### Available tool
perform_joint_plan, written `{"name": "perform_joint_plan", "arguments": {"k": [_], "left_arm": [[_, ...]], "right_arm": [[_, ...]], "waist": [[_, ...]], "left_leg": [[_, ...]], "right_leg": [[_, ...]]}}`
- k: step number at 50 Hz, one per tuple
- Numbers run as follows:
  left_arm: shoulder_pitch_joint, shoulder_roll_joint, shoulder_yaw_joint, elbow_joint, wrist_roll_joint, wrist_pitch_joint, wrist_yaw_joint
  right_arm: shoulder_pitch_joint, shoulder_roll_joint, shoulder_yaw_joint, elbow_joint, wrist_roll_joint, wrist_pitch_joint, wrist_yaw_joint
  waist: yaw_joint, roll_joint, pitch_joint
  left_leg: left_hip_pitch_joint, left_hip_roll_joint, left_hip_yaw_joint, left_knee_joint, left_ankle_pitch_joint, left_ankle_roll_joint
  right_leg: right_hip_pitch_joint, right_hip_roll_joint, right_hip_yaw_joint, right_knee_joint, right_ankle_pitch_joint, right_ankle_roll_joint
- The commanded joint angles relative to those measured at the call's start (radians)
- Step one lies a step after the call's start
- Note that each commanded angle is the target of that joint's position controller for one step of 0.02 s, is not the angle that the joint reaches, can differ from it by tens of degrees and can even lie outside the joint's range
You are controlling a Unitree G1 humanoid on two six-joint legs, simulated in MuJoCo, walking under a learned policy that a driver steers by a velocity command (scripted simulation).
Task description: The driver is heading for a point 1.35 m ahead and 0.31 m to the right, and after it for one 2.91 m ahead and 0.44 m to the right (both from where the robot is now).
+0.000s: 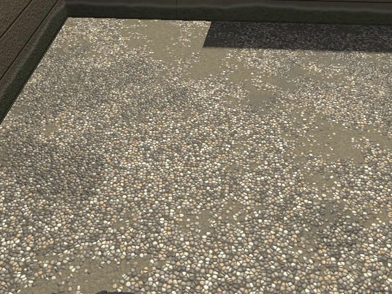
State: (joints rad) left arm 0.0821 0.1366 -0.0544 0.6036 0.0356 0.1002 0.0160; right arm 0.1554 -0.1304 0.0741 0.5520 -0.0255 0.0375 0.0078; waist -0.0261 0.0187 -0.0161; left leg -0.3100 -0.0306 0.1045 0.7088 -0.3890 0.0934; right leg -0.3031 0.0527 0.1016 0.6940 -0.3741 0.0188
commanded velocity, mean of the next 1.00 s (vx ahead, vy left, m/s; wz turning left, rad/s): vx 0.50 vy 0.00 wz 0.00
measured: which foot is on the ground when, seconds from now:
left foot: down 0.00-1.00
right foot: down 0.00-1.00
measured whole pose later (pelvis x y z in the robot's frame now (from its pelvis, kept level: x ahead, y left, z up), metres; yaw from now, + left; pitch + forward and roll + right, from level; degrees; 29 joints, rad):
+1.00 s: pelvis +0.00 +0.00 +0.00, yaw +0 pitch -1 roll -1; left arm 0.08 0.14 -0.05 0.61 0.04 0.10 0.02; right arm 0.16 -0.13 0.07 0.55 -0.03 0.03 0.01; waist -0.03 0.02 -0.01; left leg -0.31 -0.03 0.11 0.71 -0.39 0.09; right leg -0.31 0.05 0.11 0.70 -0.37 0.02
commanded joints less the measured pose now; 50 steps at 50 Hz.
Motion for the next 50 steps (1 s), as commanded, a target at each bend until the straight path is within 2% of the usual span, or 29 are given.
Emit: {"name": "perform_joint_plan", "arguments": {"k": [1,3,5,6,8,9,11,13,15,17,18,20,21,23,24,27,29,30,32,34,36,38,40,42,43,46,48,49,50], "left_arm": [[-0.121,0.07,0.019,-0.107,0.006,-0.013,0.0],[-0.059,0.056,0.018,-0.079,-0.002,-0.019,0.005],[-0.089,0.05,0.015,-0.086,-0.001,-0.023,0.003],[-0.137,0.064,0.015,-0.112,-0.001,-0.015,-0.001],[-0.111,0.07,0.018,-0.106,0.006,-0.011,0.0],[-0.056,0.057,0.018,-0.077,-0.001,-0.02,0.005],[-0.134,0.062,0.015,-0.113,0.0,-0.015,0.001],[-0.066,0.057,0.018,-0.08,-0.002,-0.019,0.004],[-0.13,0.062,0.014,-0.111,0.001,-0.014,0.0],[-0.113,0.071,0.019,-0.107,0.005,-0.011,0.001],[-0.059,0.057,0.018,-0.078,-0.002,-0.019,0.005],[-0.089,0.05,0.015,-0.086,-0.001,-0.022,0.003],[-0.137,0.064,0.015,-0.112,-0.001,-0.015,-0.001],[-0.111,0.07,0.018,-0.105,0.006,-0.011,0.0],[-0.056,0.057,0.018,-0.076,-0.001,-0.02,0.005],[-0.137,0.064,0.015,-0.111,-0.001,-0.015,0.0],[-0.111,0.071,0.018,-0.105,0.006,-0.011,0.0],[-0.055,0.058,0.018,-0.076,-0.001,-0.02,0.005],[-0.133,0.063,0.014,-0.112,0.001,-0.015,0.002],[-0.065,0.058,0.018,-0.079,-0.002,-0.018,0.004],[-0.13,0.063,0.014,-0.11,0.001,-0.014,0.0],[-0.063,0.059,0.018,-0.078,-0.001,-0.019,0.005],[-0.13,0.063,0.014,-0.11,0.001,-0.015,0.001],[-0.113,0.071,0.019,-0.106,0.005,-0.01,0.001],[-0.059,0.057,0.018,-0.077,-0.002,-0.018,0.006],[-0.137,0.064,0.015,-0.111,-0.001,-0.014,0.0],[-0.111,0.071,0.018,-0.104,0.006,-0.01,0.0],[-0.055,0.058,0.018,-0.075,-0.001,-0.019,0.005],[-0.076,0.051,0.015,-0.082,-0.002,-0.022,0.005]], "right_arm": [[-0.098,-0.045,-0.015,-0.105,-0.012,-0.019,0.009],[-0.02,-0.054,-0.017,-0.075,0.0,-0.022,-0.006],[-0.071,-0.064,-0.018,-0.092,0.011,-0.017,-0.012],[-0.136,-0.052,-0.014,-0.117,0.002,-0.015,0.003],[-0.083,-0.045,-0.015,-0.099,-0.015,-0.02,0.011],[-0.016,-0.054,-0.018,-0.075,-0.001,-0.022,-0.005],[-0.126,-0.051,-0.015,-0.112,-0.002,-0.018,0.004],[-0.027,-0.055,-0.017,-0.079,0.001,-0.019,-0.006],[-0.125,-0.05,-0.014,-0.113,-0.002,-0.017,0.004],[-0.082,-0.045,-0.015,-0.098,-0.014,-0.021,0.011],[-0.019,-0.054,-0.017,-0.075,0.0,-0.022,-0.006],[-0.069,-0.064,-0.018,-0.092,0.01,-0.017,-0.013],[-0.134,-0.052,-0.014,-0.117,0.001,-0.015,0.003],[-0.082,-0.045,-0.015,-0.1,-0.015,-0.02,0.011],[-0.015,-0.054,-0.018,-0.075,-0.001,-0.022,-0.005],[-0.132,-0.052,-0.014,-0.116,0.001,-0.015,0.003],[-0.08,-0.045,-0.015,-0.099,-0.015,-0.02,0.011],[-0.014,-0.054,-0.018,-0.075,-0.001,-0.022,-0.006],[-0.124,-0.051,-0.015,-0.112,-0.002,-0.018,0.004],[-0.024,-0.055,-0.018,-0.079,0.001,-0.019,-0.006],[-0.124,-0.051,-0.014,-0.113,-0.002,-0.017,0.004],[-0.022,-0.056,-0.018,-0.079,0.0,-0.02,-0.006],[-0.123,-0.051,-0.015,-0.113,-0.002,-0.017,0.004],[-0.08,-0.046,-0.016,-0.098,-0.015,-0.021,0.011],[-0.016,-0.054,-0.018,-0.076,0.0,-0.022,-0.006],[-0.132,-0.052,-0.014,-0.117,0.001,-0.015,0.003],[-0.08,-0.045,-0.015,-0.1,-0.015,-0.02,0.011],[-0.013,-0.054,-0.018,-0.076,-0.001,-0.023,-0.005],[-0.046,-0.06,-0.018,-0.084,0.007,-0.021,-0.011]], "waist": [[-0.009,-0.008,-0.065],[0.0,0.003,-0.146],[0.009,0.021,-0.045],[0.001,0.004,0.007],[-0.011,-0.008,-0.076],[0.0,0.002,-0.15],[-0.001,0.002,-0.009],[0.001,0.004,-0.126],[0.0,0.005,-0.008],[-0.011,-0.008,-0.079],[0.0,0.003,-0.146],[0.009,0.021,-0.045],[0.001,0.005,0.007],[-0.011,-0.007,-0.076],[-0.001,0.002,-0.149],[0.001,0.002,0.006],[-0.012,-0.008,-0.076],[-0.001,0.001,-0.15],[-0.001,0.002,-0.009],[0.0,0.005,-0.127],[0.0,0.006,-0.008],[0.0,0.003,-0.129],[0.0,0.003,-0.008],[-0.011,-0.009,-0.079],[0.0,0.003,-0.146],[0.001,0.005,0.006],[-0.011,-0.006,-0.077],[-0.001,0.002,-0.15],[0.005,0.012,-0.078]], "left_leg": [[-0.014,0.097,-0.109,-0.133,0.303,-0.024],[0.01,0.108,-0.142,-0.188,0.142,-0.023],[-0.045,0.126,-0.175,-0.234,0.074,-0.015],[-0.057,0.107,-0.124,-0.161,0.259,-0.019],[-0.009,0.094,-0.101,-0.125,0.314,-0.026],[0.015,0.107,-0.139,-0.186,0.145,-0.024],[-0.044,0.103,-0.118,-0.152,0.268,-0.021],[0.002,0.111,-0.143,-0.192,0.141,-0.022],[-0.048,0.104,-0.118,-0.153,0.266,-0.021],[-0.006,0.096,-0.1,-0.124,0.317,-0.027],[0.012,0.109,-0.139,-0.187,0.143,-0.023],[-0.044,0.128,-0.172,-0.234,0.074,-0.015],[-0.057,0.108,-0.122,-0.161,0.259,-0.02],[-0.008,0.095,-0.099,-0.125,0.314,-0.027],[0.016,0.108,-0.137,-0.186,0.144,-0.024],[-0.053,0.107,-0.119,-0.159,0.261,-0.02],[-0.006,0.095,-0.097,-0.123,0.316,-0.027],[0.018,0.107,-0.134,-0.184,0.147,-0.024],[-0.041,0.104,-0.114,-0.15,0.271,-0.022],[0.005,0.112,-0.139,-0.19,0.144,-0.023],[-0.045,0.105,-0.114,-0.152,0.268,-0.021],[0.007,0.111,-0.138,-0.189,0.144,-0.023],[-0.044,0.104,-0.113,-0.151,0.268,-0.021],[-0.003,0.097,-0.095,-0.121,0.319,-0.028],[0.014,0.11,-0.134,-0.185,0.146,-0.024],[-0.054,0.109,-0.118,-0.159,0.261,-0.02],[-0.006,0.097,-0.095,-0.123,0.316,-0.027],[0.018,0.109,-0.132,-0.184,0.146,-0.024],[-0.019,0.12,-0.151,-0.213,0.098,-0.02]], "right_leg": [[0.028,-0.021,0.027,-0.05,0.268,-0.028],[0.088,-0.006,0.015,-0.055,0.083,-0.024],[0.055,0.003,0.004,-0.06,0.056,-0.018],[0.005,-0.013,0.014,-0.055,0.234,-0.02],[0.03,-0.022,0.027,-0.047,0.282,-0.028],[0.09,-0.006,0.017,-0.057,0.09,-0.025],[0.006,-0.015,0.018,-0.056,0.239,-0.022],[0.081,-0.004,0.014,-0.054,0.083,-0.024],[0.006,-0.014,0.017,-0.055,0.24,-0.021],[0.029,-0.021,0.026,-0.045,0.278,-0.028],[0.085,-0.004,0.015,-0.054,0.084,-0.023],[0.053,0.004,0.005,-0.059,0.057,-0.018],[0.003,-0.012,0.015,-0.054,0.235,-0.02],[0.027,-0.021,0.028,-0.046,0.282,-0.028],[0.088,-0.005,0.017,-0.056,0.09,-0.024],[0.002,-0.013,0.016,-0.055,0.24,-0.021],[0.026,-0.021,0.029,-0.047,0.286,-0.028],[0.087,-0.005,0.018,-0.056,0.093,-0.025],[0.003,-0.013,0.019,-0.055,0.242,-0.022],[0.078,-0.002,0.015,-0.053,0.086,-0.024],[0.003,-0.013,0.018,-0.053,0.242,-0.021],[0.079,-0.002,0.016,-0.053,0.088,-0.024],[0.003,-0.013,0.019,-0.054,0.245,-0.022],[0.025,-0.019,0.028,-0.044,0.282,-0.028],[0.082,-0.003,0.017,-0.053,0.088,-0.024],[0.0,-0.011,0.016,-0.052,0.237,-0.02],[0.024,-0.019,0.028,-0.045,0.284,-0.027],[0.084,-0.003,0.018,-0.055,0.091,-0.024],[0.058,0.003,0.01,-0.058,0.067,-0.021]]}}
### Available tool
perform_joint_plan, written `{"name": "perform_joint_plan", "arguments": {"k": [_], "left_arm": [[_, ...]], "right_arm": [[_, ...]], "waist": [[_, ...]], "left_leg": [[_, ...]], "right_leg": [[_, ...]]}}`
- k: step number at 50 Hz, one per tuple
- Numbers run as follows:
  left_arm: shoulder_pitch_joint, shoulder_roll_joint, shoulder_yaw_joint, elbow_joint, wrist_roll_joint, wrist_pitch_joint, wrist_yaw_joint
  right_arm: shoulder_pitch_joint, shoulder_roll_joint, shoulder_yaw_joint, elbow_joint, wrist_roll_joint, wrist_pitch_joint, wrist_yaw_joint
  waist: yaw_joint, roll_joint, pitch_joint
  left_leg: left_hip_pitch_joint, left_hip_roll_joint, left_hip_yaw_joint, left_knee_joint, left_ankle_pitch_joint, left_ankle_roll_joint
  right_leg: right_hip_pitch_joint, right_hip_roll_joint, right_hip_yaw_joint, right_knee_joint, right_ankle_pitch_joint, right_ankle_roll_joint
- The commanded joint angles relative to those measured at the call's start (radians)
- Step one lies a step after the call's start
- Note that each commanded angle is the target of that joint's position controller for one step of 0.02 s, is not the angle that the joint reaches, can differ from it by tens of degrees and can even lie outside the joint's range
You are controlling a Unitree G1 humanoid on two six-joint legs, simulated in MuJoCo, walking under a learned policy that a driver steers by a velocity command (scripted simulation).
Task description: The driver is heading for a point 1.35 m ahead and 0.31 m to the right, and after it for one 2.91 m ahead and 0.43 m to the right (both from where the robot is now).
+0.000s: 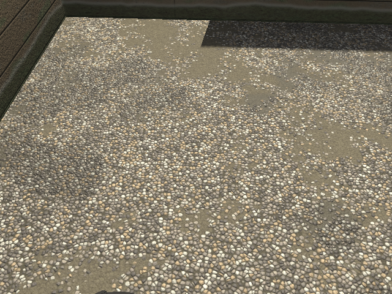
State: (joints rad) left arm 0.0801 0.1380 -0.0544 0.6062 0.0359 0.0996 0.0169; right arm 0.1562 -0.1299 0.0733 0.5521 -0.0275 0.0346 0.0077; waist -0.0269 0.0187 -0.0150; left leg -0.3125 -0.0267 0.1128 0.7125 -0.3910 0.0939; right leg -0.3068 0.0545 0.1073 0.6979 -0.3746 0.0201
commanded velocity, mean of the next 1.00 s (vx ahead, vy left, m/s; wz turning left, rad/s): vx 0.50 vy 0.00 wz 0.00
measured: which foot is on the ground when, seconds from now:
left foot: down 0.00-1.00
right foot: down 0.00-1.00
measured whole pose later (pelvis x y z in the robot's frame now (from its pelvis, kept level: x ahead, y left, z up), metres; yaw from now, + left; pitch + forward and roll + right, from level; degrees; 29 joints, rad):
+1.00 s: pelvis +0.00 +0.00 +0.00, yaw +0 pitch -1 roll -1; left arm 0.08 0.14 -0.05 0.61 0.03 0.10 0.02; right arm 0.16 -0.13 0.07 0.55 -0.02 0.04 0.01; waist -0.03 0.02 -0.02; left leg -0.31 -0.02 0.12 0.71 -0.39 0.09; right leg -0.30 0.06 0.11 0.70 -0.38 0.02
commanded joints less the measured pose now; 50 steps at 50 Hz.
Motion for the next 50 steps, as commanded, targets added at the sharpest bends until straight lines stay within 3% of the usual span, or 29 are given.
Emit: {"name": "perform_joint_plan", "arguments": {"k": [1,2,4,5,7,8,10,11,14,16,17,19,21,23,25,27,28,30,31,33,35,37,38,40,41,44,46,47,50], "left_arm": [[-0.086,0.049,0.015,-0.087,-0.001,-0.022,0.003],[-0.135,0.063,0.015,-0.113,-0.001,-0.014,-0.001],[-0.109,0.07,0.018,-0.107,0.005,-0.01,-0.001],[-0.053,0.056,0.018,-0.078,-0.001,-0.019,0.005],[-0.086,0.049,0.014,-0.086,-0.002,-0.022,0.003],[-0.134,0.063,0.015,-0.113,-0.001,-0.014,-0.001],[-0.108,0.07,0.018,-0.106,0.005,-0.01,-0.001],[-0.053,0.057,0.018,-0.077,-0.002,-0.019,0.005],[-0.134,0.064,0.015,-0.113,-0.001,-0.014,-0.001],[-0.108,0.071,0.018,-0.106,0.005,-0.009,-0.001],[-0.052,0.057,0.018,-0.077,-0.002,-0.018,0.005],[-0.131,0.062,0.014,-0.113,0.0,-0.014,0.001],[-0.063,0.057,0.018,-0.08,-0.002,-0.017,0.004],[-0.128,0.062,0.014,-0.112,0.001,-0.013,0.0],[-0.062,0.058,0.018,-0.079,-0.002,-0.018,0.004],[-0.083,0.049,0.014,-0.084,-0.001,-0.021,0.002],[-0.132,0.064,0.015,-0.112,0.0,-0.015,-0.001],[-0.108,0.071,0.018,-0.105,0.005,-0.01,0.0],[-0.053,0.058,0.018,-0.076,-0.002,-0.019,0.005],[-0.131,0.062,0.014,-0.113,0.0,-0.014,0.001],[-0.063,0.057,0.018,-0.079,-0.002,-0.017,0.004],[-0.082,0.049,0.014,-0.084,-0.001,-0.02,0.002],[-0.131,0.065,0.015,-0.111,0.0,-0.014,-0.001],[-0.107,0.072,0.018,-0.105,0.005,-0.01,0.0],[-0.052,0.058,0.018,-0.076,-0.002,-0.019,0.006],[-0.134,0.064,0.015,-0.112,-0.001,-0.014,0.0],[-0.108,0.071,0.018,-0.105,0.005,-0.009,0.0],[-0.052,0.058,0.018,-0.076,-0.002,-0.018,0.005],[-0.134,0.065,0.015,-0.112,-0.001,-0.013,0.0]], "right_arm": [[-0.065,-0.065,-0.018,-0.092,0.012,-0.015,-0.013],[-0.131,-0.053,-0.014,-0.117,0.003,-0.013,0.003],[-0.08,-0.046,-0.015,-0.1,-0.013,-0.017,0.011],[-0.013,-0.055,-0.017,-0.076,0.001,-0.019,-0.005],[-0.064,-0.065,-0.018,-0.092,0.011,-0.015,-0.013],[-0.131,-0.053,-0.014,-0.117,0.002,-0.013,0.003],[-0.079,-0.046,-0.015,-0.1,-0.014,-0.017,0.011],[-0.012,-0.055,-0.017,-0.076,0.0,-0.019,-0.005],[-0.13,-0.053,-0.014,-0.116,0.002,-0.013,0.003],[-0.078,-0.046,-0.015,-0.1,-0.014,-0.017,0.011],[-0.011,-0.055,-0.018,-0.076,0.0,-0.019,-0.005],[-0.122,-0.052,-0.015,-0.112,0.0,-0.015,0.004],[-0.022,-0.056,-0.017,-0.08,0.002,-0.017,-0.006],[-0.122,-0.051,-0.014,-0.113,0.0,-0.014,0.004],[-0.02,-0.056,-0.017,-0.08,0.002,-0.017,-0.006],[-0.061,-0.065,-0.018,-0.093,0.011,-0.014,-0.013],[-0.127,-0.054,-0.014,-0.117,0.002,-0.013,0.003],[-0.076,-0.047,-0.015,-0.1,-0.014,-0.018,0.011],[-0.009,-0.055,-0.018,-0.075,0.0,-0.02,-0.006],[-0.12,-0.052,-0.015,-0.112,-0.001,-0.016,0.003],[-0.021,-0.056,-0.017,-0.08,0.002,-0.017,-0.006],[-0.061,-0.064,-0.018,-0.093,0.011,-0.013,-0.013],[-0.126,-0.054,-0.015,-0.116,0.001,-0.013,0.003],[-0.076,-0.048,-0.016,-0.099,-0.014,-0.018,0.01],[-0.008,-0.056,-0.018,-0.076,0.0,-0.02,-0.006],[-0.128,-0.054,-0.014,-0.116,0.002,-0.013,0.003],[-0.076,-0.047,-0.015,-0.1,-0.014,-0.017,0.011],[-0.009,-0.055,-0.018,-0.076,0.0,-0.019,-0.005],[-0.127,-0.054,-0.015,-0.116,0.002,-0.013,0.003]], "waist": [[0.009,0.018,-0.048],[0.002,0.003,0.005],[-0.011,-0.007,-0.077],[0.0,0.001,-0.151],[0.009,0.017,-0.049],[0.002,0.003,0.005],[-0.01,-0.007,-0.078],[-0.001,0.001,-0.151],[0.002,0.003,0.005],[-0.01,-0.007,-0.078],[-0.001,0.001,-0.151],[0.0,0.003,-0.011],[0.001,0.004,-0.128],[0.001,0.006,-0.009],[0.0,0.003,-0.13],[0.009,0.018,-0.047],[0.002,0.002,0.003],[-0.011,-0.009,-0.079],[-0.001,-0.001,-0.153],[0.0,0.002,-0.011],[0.0,0.004,-0.128],[0.009,0.021,-0.048],[0.002,0.004,0.002],[-0.01,-0.008,-0.08],[-0.001,-0.001,-0.153],[0.002,0.003,0.005],[-0.01,-0.006,-0.078],[-0.001,0.001,-0.152],[0.002,0.004,0.004]], "left_leg": [[-0.036,0.124,-0.172,-0.233,0.079,-0.016],[-0.049,0.104,-0.124,-0.161,0.262,-0.021],[-0.001,0.092,-0.101,-0.126,0.318,-0.028],[0.023,0.105,-0.138,-0.187,0.148,-0.025],[-0.034,0.123,-0.17,-0.232,0.081,-0.017],[-0.048,0.104,-0.122,-0.16,0.264,-0.021],[0.0,0.092,-0.1,-0.125,0.319,-0.028],[0.024,0.105,-0.137,-0.185,0.15,-0.025],[-0.046,0.104,-0.12,-0.159,0.266,-0.021],[0.001,0.092,-0.099,-0.124,0.321,-0.028],[0.025,0.105,-0.136,-0.184,0.152,-0.025],[-0.035,0.102,-0.116,-0.151,0.274,-0.023],[0.011,0.11,-0.141,-0.191,0.147,-0.024],[-0.041,0.103,-0.117,-0.154,0.269,-0.022],[0.012,0.11,-0.14,-0.191,0.145,-0.024],[-0.037,0.124,-0.168,-0.233,0.077,-0.017],[-0.044,0.104,-0.119,-0.159,0.264,-0.022],[0.003,0.092,-0.096,-0.123,0.32,-0.029],[0.027,0.105,-0.132,-0.183,0.152,-0.026],[-0.033,0.102,-0.113,-0.15,0.274,-0.023],[0.013,0.11,-0.138,-0.19,0.148,-0.024],[-0.036,0.125,-0.166,-0.232,0.08,-0.017],[-0.043,0.105,-0.118,-0.158,0.267,-0.021],[0.005,0.093,-0.095,-0.122,0.322,-0.029],[0.028,0.106,-0.131,-0.182,0.153,-0.026],[-0.043,0.105,-0.115,-0.157,0.268,-0.022],[0.003,0.094,-0.094,-0.122,0.323,-0.029],[0.027,0.107,-0.131,-0.182,0.154,-0.026],[-0.044,0.106,-0.115,-0.157,0.268,-0.022]], "right_leg": [[0.054,0.003,0.002,-0.063,0.062,-0.02],[0.003,-0.013,0.011,-0.057,0.241,-0.022],[0.026,-0.021,0.024,-0.049,0.287,-0.029],[0.087,-0.005,0.013,-0.059,0.094,-0.026],[0.054,0.003,0.002,-0.063,0.063,-0.021],[0.002,-0.013,0.012,-0.057,0.243,-0.022],[0.026,-0.021,0.024,-0.049,0.289,-0.03],[0.087,-0.005,0.014,-0.058,0.096,-0.026],[0.001,-0.013,0.012,-0.057,0.245,-0.022],[0.025,-0.021,0.024,-0.049,0.291,-0.03],[0.086,-0.004,0.014,-0.058,0.098,-0.026],[0.002,-0.013,0.015,-0.057,0.246,-0.024],[0.077,-0.002,0.011,-0.055,0.089,-0.025],[0.002,-0.012,0.014,-0.055,0.244,-0.022],[0.078,-0.002,0.011,-0.055,0.09,-0.025],[0.053,0.004,0.003,-0.062,0.065,-0.02],[0.002,-0.012,0.013,-0.057,0.248,-0.022],[0.025,-0.02,0.026,-0.049,0.295,-0.03],[0.086,-0.004,0.015,-0.058,0.101,-0.027],[0.0,-0.013,0.016,-0.057,0.248,-0.024],[0.076,-0.002,0.012,-0.055,0.091,-0.025],[0.051,0.005,0.003,-0.061,0.065,-0.02],[0.001,-0.011,0.013,-0.056,0.248,-0.022],[0.024,-0.02,0.025,-0.048,0.295,-0.03],[0.085,-0.004,0.015,-0.057,0.101,-0.027],[-0.002,-0.011,0.013,-0.056,0.248,-0.023],[0.021,-0.019,0.025,-0.047,0.293,-0.03],[0.083,-0.003,0.015,-0.057,0.1,-0.026],[-0.002,-0.011,0.013,-0.055,0.247,-0.022]]}}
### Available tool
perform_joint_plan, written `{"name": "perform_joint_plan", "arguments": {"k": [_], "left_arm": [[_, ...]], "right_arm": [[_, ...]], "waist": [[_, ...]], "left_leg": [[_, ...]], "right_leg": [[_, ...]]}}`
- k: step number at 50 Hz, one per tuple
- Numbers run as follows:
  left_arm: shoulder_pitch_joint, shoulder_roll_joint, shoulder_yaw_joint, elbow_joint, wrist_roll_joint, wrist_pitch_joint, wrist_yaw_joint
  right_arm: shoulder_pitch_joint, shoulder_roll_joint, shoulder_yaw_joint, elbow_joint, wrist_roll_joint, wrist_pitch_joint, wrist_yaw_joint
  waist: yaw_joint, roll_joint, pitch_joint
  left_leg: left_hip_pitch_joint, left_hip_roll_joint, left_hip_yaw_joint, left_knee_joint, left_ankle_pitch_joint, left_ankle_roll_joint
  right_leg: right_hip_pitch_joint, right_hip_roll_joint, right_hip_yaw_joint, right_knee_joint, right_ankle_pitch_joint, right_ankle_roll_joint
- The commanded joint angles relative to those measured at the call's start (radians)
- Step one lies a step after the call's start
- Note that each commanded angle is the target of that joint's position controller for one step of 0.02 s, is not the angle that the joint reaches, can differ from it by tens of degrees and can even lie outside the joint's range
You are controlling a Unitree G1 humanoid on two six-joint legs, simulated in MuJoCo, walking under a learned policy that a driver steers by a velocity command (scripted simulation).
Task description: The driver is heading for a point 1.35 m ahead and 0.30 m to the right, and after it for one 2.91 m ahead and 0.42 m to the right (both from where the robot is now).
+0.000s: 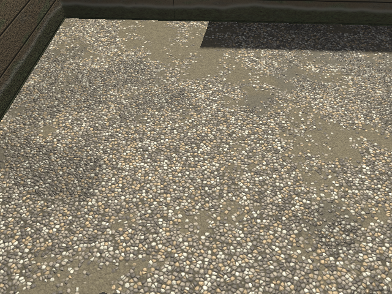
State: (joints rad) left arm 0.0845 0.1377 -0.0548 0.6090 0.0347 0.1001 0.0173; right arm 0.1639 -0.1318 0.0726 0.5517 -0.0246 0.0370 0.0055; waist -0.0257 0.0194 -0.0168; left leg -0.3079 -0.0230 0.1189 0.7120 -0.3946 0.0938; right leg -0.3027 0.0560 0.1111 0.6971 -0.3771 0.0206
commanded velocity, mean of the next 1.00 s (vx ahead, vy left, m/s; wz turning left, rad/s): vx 0.35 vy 0.00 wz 0.00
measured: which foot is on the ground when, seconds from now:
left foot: down 0.00-1.00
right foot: down 0.00-1.00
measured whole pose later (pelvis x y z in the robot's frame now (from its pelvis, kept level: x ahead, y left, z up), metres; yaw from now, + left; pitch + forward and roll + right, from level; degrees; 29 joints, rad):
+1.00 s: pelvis +0.00 +0.01 +0.02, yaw +0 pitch +1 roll -1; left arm 0.11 0.17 -0.04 0.67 0.03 0.12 0.01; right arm 0.23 -0.14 0.06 0.64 -0.02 0.04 0.02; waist -0.03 -0.01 0.00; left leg -0.21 -0.06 0.13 0.44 -0.25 0.11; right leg -0.22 0.02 0.14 0.46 -0.25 0.05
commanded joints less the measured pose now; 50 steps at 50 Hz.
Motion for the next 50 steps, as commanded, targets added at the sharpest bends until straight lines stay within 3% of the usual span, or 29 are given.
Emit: {"name": "perform_joint_plan", "arguments": {"k": [1,2,3,5,6,8,9,11,12,14,15,17,18,19,20,21,22,23,24,25,26,27,28,29,30,32,39,49,50], "left_arm": [[-0.123,0.071,0.019,-0.11,0.005,-0.01,-0.001],[-0.112,0.072,0.018,-0.108,0.006,-0.009,-0.001],[-0.056,0.058,0.018,-0.079,-0.001,-0.018,0.005],[-0.089,0.051,0.015,-0.088,-0.001,-0.022,0.003],[-0.138,0.065,0.015,-0.114,0.0,-0.014,-0.001],[-0.112,0.072,0.018,-0.108,0.006,-0.009,-0.001],[-0.057,0.058,0.018,-0.079,-0.001,-0.018,0.005],[-0.09,0.051,0.015,-0.088,-0.001,-0.022,0.003],[-0.139,0.065,0.015,-0.114,0.0,-0.014,-0.001],[-0.112,0.072,0.018,-0.108,0.006,-0.009,-0.001],[-0.057,0.058,0.018,-0.078,-0.001,-0.018,0.005],[-0.09,0.051,0.015,-0.088,-0.001,-0.022,0.003],[-0.139,0.065,0.015,-0.114,0.0,-0.014,-0.001],[-0.124,0.071,0.018,-0.109,0.005,-0.01,-0.001],[-0.063,0.058,0.018,-0.079,-0.001,-0.018,0.003],[-0.075,0.053,0.015,-0.085,-0.001,-0.02,0.003],[-0.13,0.064,0.014,-0.112,0.002,-0.014,0.0],[-0.121,0.072,0.018,-0.108,0.006,-0.012,0.0],[-0.065,0.06,0.018,-0.08,-0.001,-0.019,0.005],[-0.078,0.052,0.015,-0.085,-0.002,-0.02,0.004],[-0.122,0.063,0.014,-0.109,0.003,-0.013,0.0],[-0.104,0.068,0.017,-0.101,0.008,-0.01,-0.001],[-0.033,0.051,0.015,-0.059,-0.002,-0.013,0.002],[-0.106,0.059,0.012,-0.098,0.0,-0.006,-0.003],[-0.103,0.052,0.009,-0.09,0.006,-0.003,-0.003],[-0.103,0.046,0.005,-0.084,0.006,0.001,-0.004],[-0.051,0.072,0.021,-0.038,0.002,0.006,-0.007],[-0.025,0.081,0.03,-0.024,-0.004,0.009,-0.003],[-0.032,0.086,0.033,-0.015,-0.011,0.002,0.007]], "right_arm": [[-0.102,-0.046,-0.015,-0.107,-0.012,-0.017,0.011],[-0.084,-0.045,-0.015,-0.099,-0.017,-0.019,0.013],[-0.016,-0.053,-0.017,-0.076,-0.003,-0.022,-0.003],[-0.067,-0.063,-0.018,-0.091,0.008,-0.017,-0.01],[-0.135,-0.052,-0.014,-0.116,-0.001,-0.015,0.005],[-0.084,-0.045,-0.015,-0.099,-0.017,-0.019,0.013],[-0.016,-0.053,-0.017,-0.076,-0.003,-0.022,-0.003],[-0.067,-0.063,-0.018,-0.091,0.008,-0.017,-0.01],[-0.135,-0.052,-0.014,-0.116,-0.001,-0.015,0.005],[-0.084,-0.045,-0.015,-0.1,-0.017,-0.02,0.013],[-0.016,-0.053,-0.017,-0.076,-0.003,-0.022,-0.003],[-0.067,-0.063,-0.018,-0.092,0.008,-0.017,-0.01],[-0.135,-0.052,-0.014,-0.116,-0.001,-0.015,0.005],[-0.102,-0.046,-0.015,-0.108,-0.012,-0.017,0.011],[-0.024,-0.054,-0.017,-0.081,-0.002,-0.019,-0.003],[-0.048,-0.06,-0.017,-0.086,0.005,-0.018,-0.008],[-0.123,-0.051,-0.015,-0.112,-0.005,-0.018,0.006],[-0.096,-0.046,-0.016,-0.104,-0.014,-0.02,0.011],[-0.022,-0.055,-0.018,-0.079,-0.002,-0.02,-0.004],[-0.05,-0.06,-0.017,-0.086,0.005,-0.018,-0.009],[-0.117,-0.049,-0.013,-0.109,-0.005,-0.018,0.005],[-0.081,-0.041,-0.011,-0.097,-0.016,-0.02,0.01],[0.002,-0.034,-0.006,-0.063,-0.003,-0.021,-0.004],[-0.091,-0.032,-0.002,-0.093,-0.011,-0.02,0.006],[-0.067,-0.019,0.002,-0.081,-0.022,-0.024,0.01],[-0.045,-0.015,0.006,-0.062,-0.023,-0.027,0.012],[0.008,-0.052,-0.012,-0.009,-0.01,-0.032,0.017],[0.029,-0.07,-0.033,0.008,-0.001,-0.012,0.016],[0.046,-0.099,-0.043,0.017,0.019,-0.005,-0.004]], "waist": [[-0.009,-0.006,-0.051],[-0.011,-0.007,-0.076],[-0.002,0.001,-0.15],[0.007,0.016,-0.048],[0.001,0.003,0.006],[-0.011,-0.007,-0.076],[-0.002,0.0,-0.15],[0.007,0.016,-0.048],[0.001,0.003,0.006],[-0.011,-0.007,-0.076],[-0.002,0.0,-0.15],[0.007,0.016,-0.048],[0.001,0.003,0.007],[-0.008,-0.006,-0.05],[-0.002,0.002,-0.126],[0.005,0.011,-0.066],[-0.001,0.002,-0.008],[-0.01,-0.01,-0.065],[-0.003,-0.002,-0.13],[0.004,0.011,-0.064],[0.001,-0.001,-0.009],[-0.007,-0.015,-0.063],[0.003,-0.021,-0.127],[0.0,-0.024,0.01],[-0.006,-0.028,-0.047],[-0.006,-0.03,-0.041],[0.007,0.0,-0.059],[0.003,0.004,-0.079],[0.001,0.01,-0.074]], "left_leg": [[-0.015,0.094,-0.106,-0.132,0.311,-0.026],[-0.001,0.091,-0.1,-0.121,0.326,-0.029],[0.023,0.103,-0.136,-0.182,0.157,-0.026],[-0.034,0.122,-0.167,-0.227,0.09,-0.017],[-0.048,0.103,-0.12,-0.156,0.271,-0.022],[-0.001,0.091,-0.099,-0.121,0.325,-0.029],[0.023,0.104,-0.135,-0.182,0.156,-0.026],[-0.034,0.122,-0.167,-0.227,0.088,-0.018],[-0.049,0.103,-0.12,-0.157,0.269,-0.022],[-0.001,0.091,-0.098,-0.121,0.324,-0.029],[0.023,0.104,-0.135,-0.182,0.154,-0.026],[-0.034,0.123,-0.166,-0.228,0.086,-0.018],[-0.049,0.103,-0.119,-0.157,0.267,-0.022],[-0.015,0.095,-0.104,-0.133,0.307,-0.026],[0.009,0.106,-0.136,-0.188,0.147,-0.025],[-0.022,0.114,-0.151,-0.213,0.107,-0.022],[-0.037,0.098,-0.113,-0.148,0.274,-0.024],[-0.001,0.094,-0.102,-0.127,0.312,-0.027],[0.015,0.106,-0.135,-0.185,0.152,-0.026],[-0.024,0.115,-0.151,-0.212,0.108,-0.022],[-0.036,0.101,-0.115,-0.152,0.273,-0.022],[0.0,0.098,-0.107,-0.141,0.299,-0.026],[0.006,0.111,-0.137,-0.213,0.11,-0.028],[-0.038,0.094,-0.107,-0.178,0.245,-0.031],[0.003,0.101,-0.111,-0.193,0.256,-0.036],[0.021,0.11,-0.12,-0.24,0.269,-0.042],[0.116,0.123,-0.146,-0.339,0.398,-0.022],[0.195,0.136,-0.157,-0.349,0.532,-0.005],[0.183,0.129,-0.175,-0.34,0.512,-0.005]], "right_leg": [[0.011,-0.018,0.02,-0.049,0.283,-0.028],[0.017,-0.02,0.021,-0.046,0.295,-0.03],[0.078,-0.004,0.011,-0.055,0.102,-0.027],[0.045,0.004,0.0,-0.059,0.069,-0.021],[-0.007,-0.012,0.009,-0.054,0.25,-0.023],[0.016,-0.02,0.021,-0.046,0.295,-0.03],[0.077,-0.004,0.011,-0.055,0.102,-0.026],[0.044,0.004,0.0,-0.059,0.069,-0.021],[-0.008,-0.012,0.01,-0.054,0.249,-0.023],[0.015,-0.019,0.022,-0.046,0.294,-0.03],[0.077,-0.004,0.011,-0.055,0.101,-0.026],[0.044,0.004,0.0,-0.059,0.068,-0.021],[-0.009,-0.012,0.01,-0.054,0.249,-0.023],[0.008,-0.017,0.02,-0.049,0.281,-0.028],[0.07,-0.003,0.01,-0.054,0.101,-0.026],[0.049,0.003,0.003,-0.059,0.082,-0.023],[-0.007,-0.013,0.014,-0.056,0.258,-0.025],[0.012,-0.019,0.023,-0.05,0.287,-0.031],[0.07,-0.003,0.011,-0.054,0.102,-0.027],[0.046,0.003,0.003,-0.058,0.081,-0.023],[-0.004,-0.014,0.019,-0.063,0.245,-0.025],[0.017,-0.022,0.036,-0.07,0.259,-0.033],[0.097,-0.016,0.04,-0.111,0.062,-0.029],[0.007,-0.029,0.054,-0.118,0.227,-0.031],[0.034,-0.044,0.074,-0.145,0.235,-0.035],[0.049,-0.054,0.09,-0.196,0.226,-0.028],[0.106,-0.066,0.091,-0.28,0.206,-0.02],[0.049,-0.063,0.058,-0.269,0.172,-0.001],[0.049,-0.036,0.032,-0.221,0.137,0.008]]}}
